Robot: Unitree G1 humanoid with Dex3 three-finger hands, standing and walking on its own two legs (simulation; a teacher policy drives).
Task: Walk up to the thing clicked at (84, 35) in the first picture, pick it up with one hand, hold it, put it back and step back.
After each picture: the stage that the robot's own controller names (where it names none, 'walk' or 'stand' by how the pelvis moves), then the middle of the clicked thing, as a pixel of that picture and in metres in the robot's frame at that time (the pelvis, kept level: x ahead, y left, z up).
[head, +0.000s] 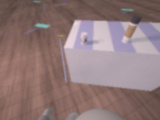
stand; (84, 38) +0.74 +0.12 +0.05
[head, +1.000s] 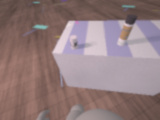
walk; (73, 42) +0.63 +0.21 +0.07
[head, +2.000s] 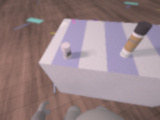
stand; (66, 51) +0.47 +0.21 +0.08
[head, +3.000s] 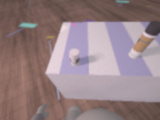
stand; (74, 57) +0.41 +0.14 +0.09
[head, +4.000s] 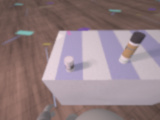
stand; (69, 64) +0.39 +0.19 +0.05
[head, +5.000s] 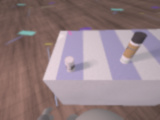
stand; (70, 64) +0.39 +0.18 +0.05
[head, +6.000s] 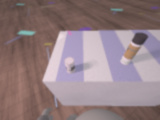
stand; (70, 65) +0.38 +0.18 +0.05
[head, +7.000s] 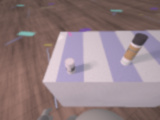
stand; (70, 66) +0.38 +0.18 +0.05
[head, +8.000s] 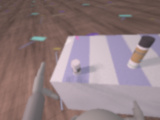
rise first; (76, 67) +0.38 +0.16 +0.05
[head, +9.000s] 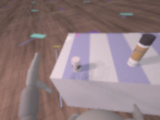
go down; (76, 64) +0.40 +0.16 +0.06
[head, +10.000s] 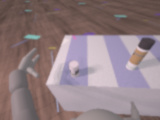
go down; (74, 69) +0.37 +0.15 +0.06
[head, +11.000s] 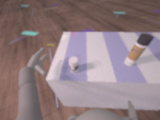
close in; (73, 65) +0.40 +0.15 +0.06
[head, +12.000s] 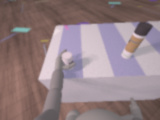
close; (68, 61) +0.40 +0.17 +0.09
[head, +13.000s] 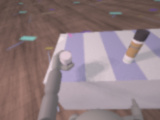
lift; (66, 61) +0.34 +0.17 +0.17
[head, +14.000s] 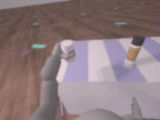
lift; (68, 51) +0.34 +0.16 +0.27
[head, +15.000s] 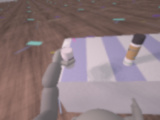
hold; (68, 58) +0.33 +0.16 +0.21
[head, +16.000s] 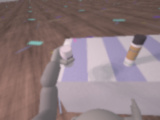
hold; (67, 56) +0.33 +0.17 +0.23
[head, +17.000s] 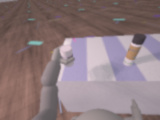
hold; (67, 56) +0.34 +0.17 +0.23
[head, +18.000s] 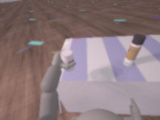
crouch; (68, 60) +0.31 +0.16 +0.21
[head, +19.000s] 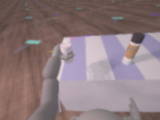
crouch; (67, 53) +0.37 +0.17 +0.22
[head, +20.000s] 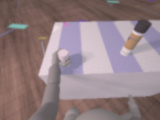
lower; (64, 58) +0.41 +0.19 +0.09
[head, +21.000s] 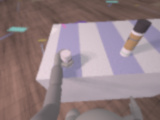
lower; (67, 59) +0.41 +0.17 +0.09
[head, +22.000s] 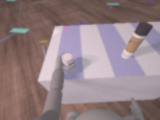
lower; (68, 62) +0.38 +0.17 +0.09
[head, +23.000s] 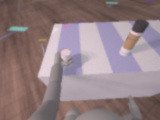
lower; (66, 58) +0.42 +0.17 +0.09
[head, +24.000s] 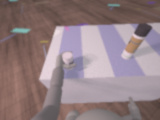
open; (68, 61) +0.40 +0.17 +0.09
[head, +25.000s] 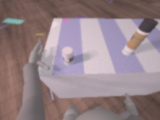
sink last; (68, 56) +0.41 +0.16 +0.10
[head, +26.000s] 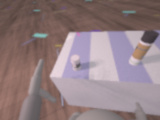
sink last; (76, 63) +0.41 +0.17 +0.07
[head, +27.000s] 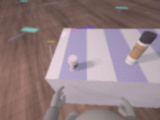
stand; (73, 63) +0.39 +0.16 +0.06
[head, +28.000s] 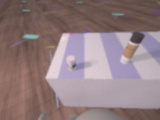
stand; (71, 63) +0.42 +0.18 +0.05
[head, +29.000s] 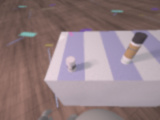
stand; (71, 64) +0.40 +0.18 +0.05
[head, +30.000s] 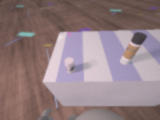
stand; (70, 65) +0.39 +0.18 +0.05
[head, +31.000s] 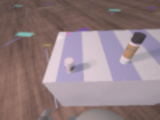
stand; (69, 65) +0.38 +0.18 +0.05
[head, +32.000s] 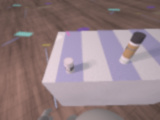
stand; (69, 65) +0.38 +0.18 +0.05
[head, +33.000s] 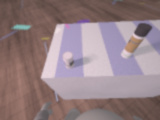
walk; (68, 60) +0.40 +0.19 +0.06
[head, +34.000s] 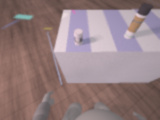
walk; (78, 37) +0.59 +0.15 +0.08
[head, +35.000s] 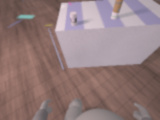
walk; (73, 19) +0.88 +0.26 +0.08
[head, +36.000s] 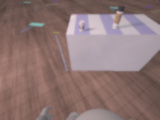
stand; (82, 26) +1.01 +0.18 +0.06
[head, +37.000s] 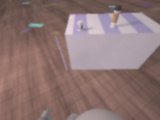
stand; (80, 26) +1.03 +0.19 +0.05
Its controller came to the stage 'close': yes
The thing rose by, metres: 0.21
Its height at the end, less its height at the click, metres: +0.00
